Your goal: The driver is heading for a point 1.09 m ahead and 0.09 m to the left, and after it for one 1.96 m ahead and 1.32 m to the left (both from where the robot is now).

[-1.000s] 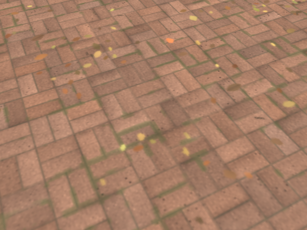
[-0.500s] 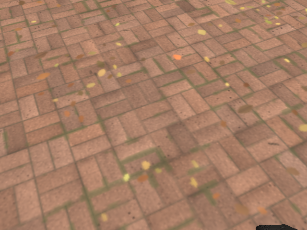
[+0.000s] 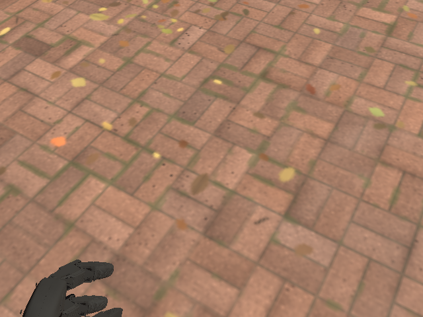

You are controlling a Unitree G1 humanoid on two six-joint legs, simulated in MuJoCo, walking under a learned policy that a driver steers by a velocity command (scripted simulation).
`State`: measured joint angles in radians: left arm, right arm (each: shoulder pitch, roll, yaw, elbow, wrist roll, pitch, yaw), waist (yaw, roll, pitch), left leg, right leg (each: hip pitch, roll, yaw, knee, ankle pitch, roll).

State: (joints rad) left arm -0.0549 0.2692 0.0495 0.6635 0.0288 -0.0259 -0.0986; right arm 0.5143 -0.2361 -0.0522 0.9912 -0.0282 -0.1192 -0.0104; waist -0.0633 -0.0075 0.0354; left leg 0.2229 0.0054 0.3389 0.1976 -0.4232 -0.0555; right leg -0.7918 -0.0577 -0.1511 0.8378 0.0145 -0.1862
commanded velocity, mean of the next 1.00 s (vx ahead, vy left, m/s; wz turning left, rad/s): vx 0.99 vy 0.00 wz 0.25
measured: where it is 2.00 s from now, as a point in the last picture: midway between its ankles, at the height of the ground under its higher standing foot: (195, 111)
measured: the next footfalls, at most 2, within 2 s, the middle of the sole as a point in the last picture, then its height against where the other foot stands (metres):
right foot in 0.08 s outside the picture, level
left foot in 0.54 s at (222, 238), level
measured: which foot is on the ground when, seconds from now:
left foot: down 0.00-0.08, up 0.10-0.52, down 0.54-0.98, up 1.00-1.00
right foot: up 0.00-0.06, down 0.08-0.52, up 0.54-0.96, down 0.98-1.00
